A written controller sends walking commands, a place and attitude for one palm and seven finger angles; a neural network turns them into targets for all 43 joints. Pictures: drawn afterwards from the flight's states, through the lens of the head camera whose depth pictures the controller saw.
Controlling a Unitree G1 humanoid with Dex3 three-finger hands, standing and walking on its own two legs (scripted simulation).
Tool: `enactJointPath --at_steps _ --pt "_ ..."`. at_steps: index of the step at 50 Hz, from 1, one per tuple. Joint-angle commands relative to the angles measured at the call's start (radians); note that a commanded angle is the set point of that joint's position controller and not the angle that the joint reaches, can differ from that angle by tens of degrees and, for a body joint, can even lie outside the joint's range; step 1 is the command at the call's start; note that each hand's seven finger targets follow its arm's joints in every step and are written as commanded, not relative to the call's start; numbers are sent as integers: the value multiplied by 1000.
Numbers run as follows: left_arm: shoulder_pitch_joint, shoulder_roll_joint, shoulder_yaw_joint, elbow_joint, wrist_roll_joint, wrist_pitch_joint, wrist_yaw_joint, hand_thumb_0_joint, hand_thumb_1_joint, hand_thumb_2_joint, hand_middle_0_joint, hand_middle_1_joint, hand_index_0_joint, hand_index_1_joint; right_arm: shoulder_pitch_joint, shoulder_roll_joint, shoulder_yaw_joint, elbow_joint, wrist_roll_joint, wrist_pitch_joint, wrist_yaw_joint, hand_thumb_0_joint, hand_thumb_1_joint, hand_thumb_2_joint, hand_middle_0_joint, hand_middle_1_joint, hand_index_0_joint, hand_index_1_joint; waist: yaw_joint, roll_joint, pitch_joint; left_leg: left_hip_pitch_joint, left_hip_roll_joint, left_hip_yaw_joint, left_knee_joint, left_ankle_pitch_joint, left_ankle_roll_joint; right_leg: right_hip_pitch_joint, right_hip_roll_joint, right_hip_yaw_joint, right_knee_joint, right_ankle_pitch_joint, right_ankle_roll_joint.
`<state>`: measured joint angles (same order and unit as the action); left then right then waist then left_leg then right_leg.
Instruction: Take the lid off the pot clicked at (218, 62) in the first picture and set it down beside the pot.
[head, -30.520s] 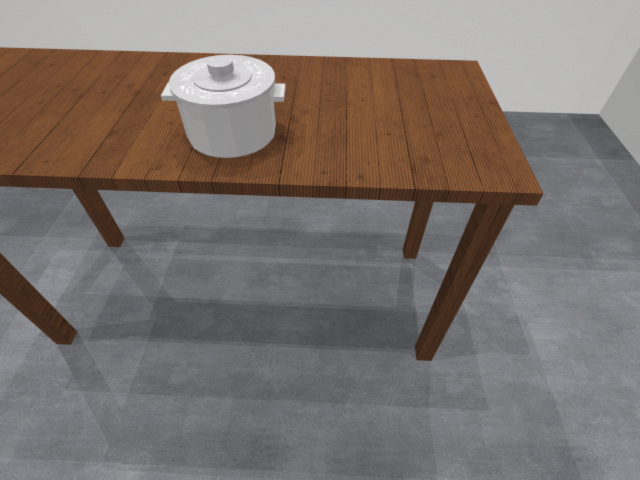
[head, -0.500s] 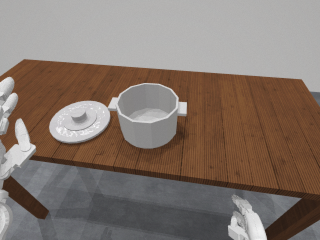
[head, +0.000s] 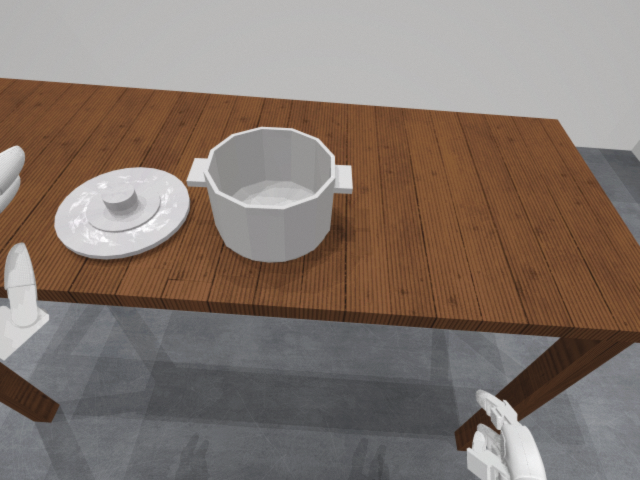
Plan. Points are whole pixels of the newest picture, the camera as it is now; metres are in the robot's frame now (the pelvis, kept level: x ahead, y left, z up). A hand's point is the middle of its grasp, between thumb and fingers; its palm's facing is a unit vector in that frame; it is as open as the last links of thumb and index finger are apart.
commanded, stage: step back with the hand held close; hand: left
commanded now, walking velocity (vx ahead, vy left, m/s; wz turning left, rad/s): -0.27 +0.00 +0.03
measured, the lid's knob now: (119, 196) +0.48 +0.34 +0.06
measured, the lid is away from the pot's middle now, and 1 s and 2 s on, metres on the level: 0.23 0.23 0.23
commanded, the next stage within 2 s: stop stepping back and stand still in 1.10 s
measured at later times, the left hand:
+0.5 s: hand out of the picture +0.13 +0.24 +0.23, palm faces +0.44 -0.78 -0.45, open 7.4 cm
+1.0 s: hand out of the picture +0.07 +0.24 +0.24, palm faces +0.45 -0.81 -0.38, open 7.4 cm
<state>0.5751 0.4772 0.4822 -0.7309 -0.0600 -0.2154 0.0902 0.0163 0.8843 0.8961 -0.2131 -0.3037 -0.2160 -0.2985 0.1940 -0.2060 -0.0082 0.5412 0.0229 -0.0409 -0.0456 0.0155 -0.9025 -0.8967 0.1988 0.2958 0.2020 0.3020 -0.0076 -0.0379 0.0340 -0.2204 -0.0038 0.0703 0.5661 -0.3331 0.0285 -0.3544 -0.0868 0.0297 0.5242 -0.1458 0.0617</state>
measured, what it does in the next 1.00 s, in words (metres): walks backwards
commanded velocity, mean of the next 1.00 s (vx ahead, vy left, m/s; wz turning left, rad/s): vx -0.36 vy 0.00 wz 0.00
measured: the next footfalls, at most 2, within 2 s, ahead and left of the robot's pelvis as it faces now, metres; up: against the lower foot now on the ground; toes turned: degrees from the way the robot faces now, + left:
right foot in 1.14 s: -0.18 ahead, -0.15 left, +0.00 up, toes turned -2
left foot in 1.34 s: -0.10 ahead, +0.10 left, +0.00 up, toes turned -2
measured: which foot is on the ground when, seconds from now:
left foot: down 0.00-1.00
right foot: down 0.00-0.86, up 0.88-1.00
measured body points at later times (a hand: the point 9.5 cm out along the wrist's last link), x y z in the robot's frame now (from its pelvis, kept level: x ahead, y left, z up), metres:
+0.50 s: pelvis -0.06 +0.01 -0.01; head -0.05 +0.03 +0.44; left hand +0.10 +0.28 +0.25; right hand +0.11 -0.23 -0.08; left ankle -0.02 +0.10 -0.73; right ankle +0.03 -0.16 -0.73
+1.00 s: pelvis -0.12 +0.00 +0.00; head -0.11 +0.04 +0.45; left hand +0.04 +0.28 +0.26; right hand +0.03 -0.23 -0.08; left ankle -0.06 +0.09 -0.73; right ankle -0.14 -0.15 -0.66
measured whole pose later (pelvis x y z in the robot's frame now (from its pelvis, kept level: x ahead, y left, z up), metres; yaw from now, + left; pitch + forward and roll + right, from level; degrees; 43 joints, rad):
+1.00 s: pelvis -0.12 +0.00 +0.00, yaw +1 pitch +2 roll -4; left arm 0.49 0.45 0.51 -0.77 -0.06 -0.27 0.17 0.01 0.88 0.90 -0.21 -0.30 -0.21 -0.30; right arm 0.23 -0.16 -0.03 0.63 0.00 -0.12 -0.03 0.02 -0.90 -0.90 0.20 0.30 0.20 0.30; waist -0.03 -0.02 0.00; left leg -0.45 0.05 0.00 0.65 -0.23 0.04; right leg -0.51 0.07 0.04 1.06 -0.46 0.02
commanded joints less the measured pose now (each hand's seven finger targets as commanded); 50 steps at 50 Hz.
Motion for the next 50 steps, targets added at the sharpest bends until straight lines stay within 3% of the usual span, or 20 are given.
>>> enactJointPath --at_steps 1,6,8,11,16,19,22,25,29,31,33,36,38,41,42,43,44,45,47,50 --pt "-113 119 134 -159 -19 -76 47 0 900 900 -200 -300 -200 -300 -103 -134 -46 -158 9 -81 -12 0 -900 -900 200 300 200 300 13 185 -91 -295 143 -94 -199 55 43 256 22 -20 117 110 -45" --pt "-230 111 98 -31 -5 -66 56 0 900 900 -200 -300 -200 -300 -70 -133 -49 -133 5 -93 -18 0 -900 -900 200 300 200 300 -9 -78 -1 -201 34 -62 -39 -164 13 26 -51 114 -158 -88 -83" --pt "-239 101 81 -15 2 -63 57 0 900 900 -200 -300 -200 -300 -76 -129 -46 -131 5 -91 -17 0 -900 -900 200 300 200 300 -8 -109 -1 -151 28 -63 -7 -173 16 -46 -63 115 -220 -232 -87" --pt "-192 102 80 -54 4 -77 60 0 900 900 -200 -300 -200 -300 -90 -129 -42 -141 4 -89 -15 0 -900 -900 200 300 200 300 -3 -66 -53 -151 39 -82 -46 -176 25 -25 -52 78 -209 -298 -82" --pt "-97 120 130 -213 15 -118 72 0 900 900 -200 -300 -200 -300 -99 -142 -48 -179 8 -108 -16 0 -900 -900 200 300 200 300 7 193 -152 -424 158 -192 -273 -294 84 288 66 -39 153 -77 -39" --pt "-55 145 155 -266 6 -113 73 0 900 900 -200 -300 -200 -300 -86 -129 -53 -173 9 -121 -11 0 -900 -900 200 300 200 300 7 147 -214 -365 144 -156 -183 -31 69 299 61 -26 184 132 -39" --pt "-125 126 137 -217 9 -124 71 0 900 900 -200 -300 -200 -300 -75 -137 -54 -154 -2 -132 -15 0 -900 -900 200 300 200 300 -7 172 -60 -499 115 -156 -168 -183 63 275 39 43 131 132 -66" --pt "-188 123 124 -185 4 -122 69 0 900 900 -200 -300 -200 -300 -68 -143 -60 -127 -2 -135 -19 0 -900 -900 200 300 200 300 -14 101 -83 -363 107 -147 -137 -62 37 186 38 23 106 160 -70" --pt "-178 105 135 -117 3 -124 64 0 900 900 -200 -300 -200 -300 -74 -143 -64 -127 -2 -128 -11 0 -900 -900 200 300 200 300 -5 174 -96 -458 156 -172 -197 -168 68 246 75 -2 216 54 -61" --pt "-194 101 137 -108 -2 -125 60 0 900 900 -200 -300 -200 -300 -77 -140 -68 -132 0 -122 -8 0 -900 -900 200 300 200 300 -2 133 -93 -520 158 -171 -178 -235 75 267 73 11 229 17 -59" --pt "-214 117 143 -124 1 -127 56 0 900 900 -200 -300 -200 -300 -76 -139 -71 -139 0 -120 -3 0 -900 -900 200 300 200 300 -2 50 -81 -524 106 -134 -90 -324 62 210 27 89 125 -46 -75" --pt "-226 150 121 -162 3 -116 61 0 900 900 -200 -300 -200 -300 -65 -119 -68 -122 -9 -96 5 0 -900 -900 200 300 200 300 -8 -161 -93 -206 -3 -72 215 -225 0 -122 -142 280 -256 -345 -148" --pt "-207 144 99 -173 3 -97 70 0 900 900 -200 -300 -200 -300 -79 -95 -54 -106 -11 -72 12 0 -900 -900 200 300 200 300 -11 -194 -134 -59 -15 -58 357 -137 -13 -204 -207 241 -312 -324 -178" --pt "-137 133 106 -188 -1 -98 78 0 900 900 -200 -300 -200 -300 -69 -103 -48 -110 -7 -59 9 0 -900 -900 200 300 200 300 -24 -92 -168 -40 34 -106 79 -96 11 -138 -124 115 -157 -185 -134" --pt "-122 124 107 -208 -3 -112 82 0 900 900 -200 -300 -200 -300 -73 -126 -55 -116 -8 -65 2 0 -900 -900 200 300 200 300 -26 45 -149 -121 105 -205 -101 -148 48 -106 -30 56 -5 -194 -100" --pt "-118 106 112 -235 -1 -129 86 0 900 900 -200 -300 -200 -300 -84 -152 -63 -128 -9 -80 -7 0 -900 -900 200 300 200 300 -37 298 -130 -341 254 -360 -288 -214 113 46 103 -28 312 -159 -54" --pt "-141 131 136 -249 11 -138 94 0 900 900 -200 -300 -200 -300 -97 -131 -67 -125 -17 -100 -9 0 -900 -900 200 300 200 300 -43 444 -132 -457 376 -477 -397 -239 157 50 164 -4 603 -302 -39" --pt "-172 139 145 -272 3 -137 99 0 900 900 -200 -300 -200 -300 -57 -100 -60 -91 -22 -122 -5 0 -900 -900 200 300 200 300 -44 365 -157 -455 396 -464 -400 -235 154 4 160 66 780 -327 -46" --pt "-159 140 149 -276 -8 -127 106 0 900 900 -200 -300 -200 -300 -60 -113 -85 -74 -16 -145 7 0 -900 -900 200 300 200 300 -31 199 -157 -260 327 -341 -251 89 136 -116 147 73 692 -355 -59" --pt "-121 126 135 -252 -14 -106 109 0 900 900 -200 -300 -200 -300 -64 -107 -81 -55 -24 -159 15 0 -900 -900 200 300 200 300 -6 249 -180 -30 260 -236 -181 447 84 -109 116 -20 314 -383 -59"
